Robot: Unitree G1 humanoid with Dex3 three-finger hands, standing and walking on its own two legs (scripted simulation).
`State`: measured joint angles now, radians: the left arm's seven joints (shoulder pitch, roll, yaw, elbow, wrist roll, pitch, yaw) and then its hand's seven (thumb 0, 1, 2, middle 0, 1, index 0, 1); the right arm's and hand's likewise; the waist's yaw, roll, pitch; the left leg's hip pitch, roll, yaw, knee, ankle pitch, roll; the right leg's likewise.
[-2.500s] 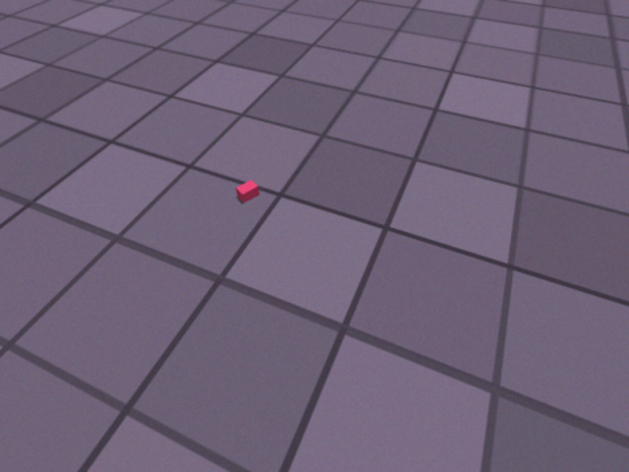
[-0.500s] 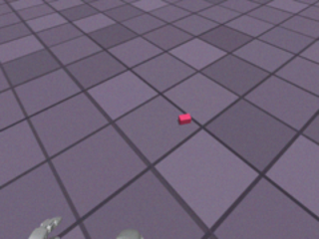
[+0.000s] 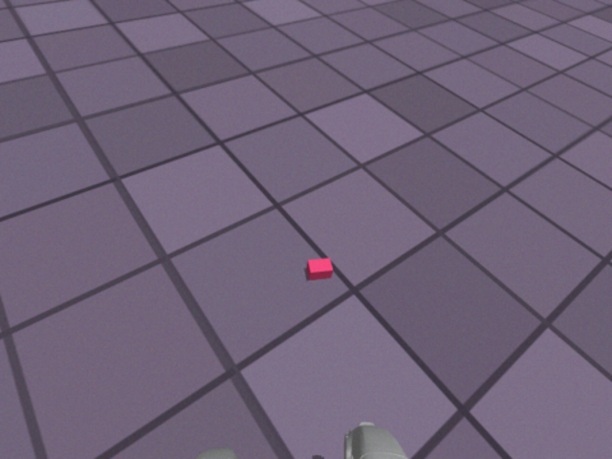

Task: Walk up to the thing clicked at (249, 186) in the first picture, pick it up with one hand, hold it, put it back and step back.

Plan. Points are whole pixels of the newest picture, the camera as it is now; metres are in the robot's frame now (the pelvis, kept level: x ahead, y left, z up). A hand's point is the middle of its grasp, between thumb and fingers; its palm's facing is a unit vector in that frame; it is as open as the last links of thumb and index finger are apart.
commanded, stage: walk up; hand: left
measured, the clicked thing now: (319, 269) +0.86 -0.09 -0.72
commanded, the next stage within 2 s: none
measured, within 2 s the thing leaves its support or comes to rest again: neither
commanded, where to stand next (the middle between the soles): +0.52 -0.39 m, yaw +10 degrees
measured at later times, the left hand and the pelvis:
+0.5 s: hand (214, 443) +0.16 +0.13 -0.15, palm faces +0.10 -0.94 -0.33, open 7.4 cm; pelvis +0.17 -0.15 +0.00, yaw +6 degrees
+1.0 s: hand (317, 326) +0.35 -0.02 -0.13, palm faces +0.12 -0.91 -0.40, open 7.4 cm; pelvis +0.31 -0.32 -0.01, yaw +7 degrees
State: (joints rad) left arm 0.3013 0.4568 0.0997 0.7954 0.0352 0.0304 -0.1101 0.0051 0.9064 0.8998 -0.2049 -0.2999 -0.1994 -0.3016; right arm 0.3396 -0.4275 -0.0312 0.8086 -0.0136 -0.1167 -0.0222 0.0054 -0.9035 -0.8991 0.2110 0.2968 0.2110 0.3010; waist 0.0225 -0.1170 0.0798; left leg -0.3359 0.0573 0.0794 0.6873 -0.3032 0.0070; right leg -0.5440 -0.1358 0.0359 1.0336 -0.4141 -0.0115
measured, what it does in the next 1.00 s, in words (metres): steps to the right: right foot, then left foot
